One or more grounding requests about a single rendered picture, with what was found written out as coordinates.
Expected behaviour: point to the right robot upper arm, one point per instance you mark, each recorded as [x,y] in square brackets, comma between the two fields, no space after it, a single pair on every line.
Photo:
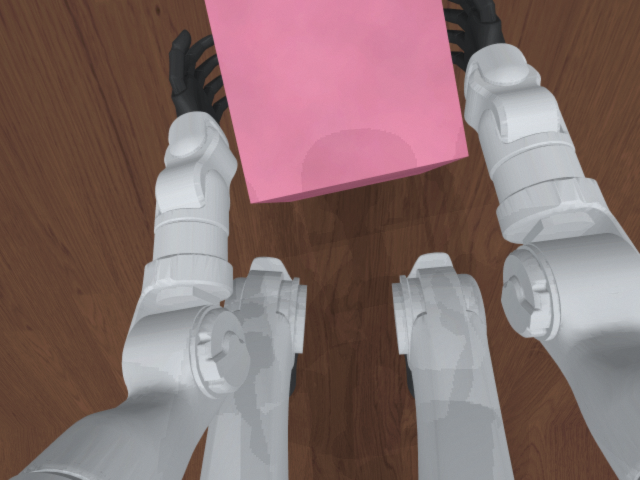
[580,297]

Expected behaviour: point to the right robot forearm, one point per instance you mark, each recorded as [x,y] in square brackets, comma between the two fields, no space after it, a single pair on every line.
[541,188]

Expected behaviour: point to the robot shin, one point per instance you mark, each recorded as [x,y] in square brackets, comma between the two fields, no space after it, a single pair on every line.
[470,289]
[233,303]

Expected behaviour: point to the right robot shin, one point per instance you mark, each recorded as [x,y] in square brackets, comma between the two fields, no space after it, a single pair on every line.
[470,289]

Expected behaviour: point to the carton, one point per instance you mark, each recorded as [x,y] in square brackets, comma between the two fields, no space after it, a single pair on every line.
[331,95]

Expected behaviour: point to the left robot upper arm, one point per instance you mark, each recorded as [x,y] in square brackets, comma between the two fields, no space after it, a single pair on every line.
[179,366]

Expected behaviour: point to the left robot shin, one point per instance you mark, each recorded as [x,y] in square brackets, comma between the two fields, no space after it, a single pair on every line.
[233,303]

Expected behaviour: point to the robot left hand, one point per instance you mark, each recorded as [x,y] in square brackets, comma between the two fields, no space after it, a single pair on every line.
[188,94]

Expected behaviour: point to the left robot forearm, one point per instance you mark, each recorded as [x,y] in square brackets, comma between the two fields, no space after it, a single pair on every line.
[190,265]

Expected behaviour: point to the robot right hand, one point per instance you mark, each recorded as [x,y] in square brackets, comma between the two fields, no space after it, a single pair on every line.
[481,25]

